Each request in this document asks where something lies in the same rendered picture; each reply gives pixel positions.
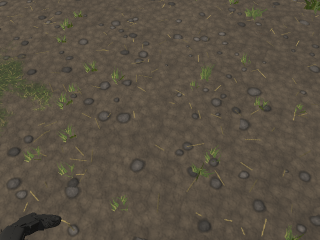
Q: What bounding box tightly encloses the left robot hand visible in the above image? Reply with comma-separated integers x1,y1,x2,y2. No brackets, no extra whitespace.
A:
0,212,62,240

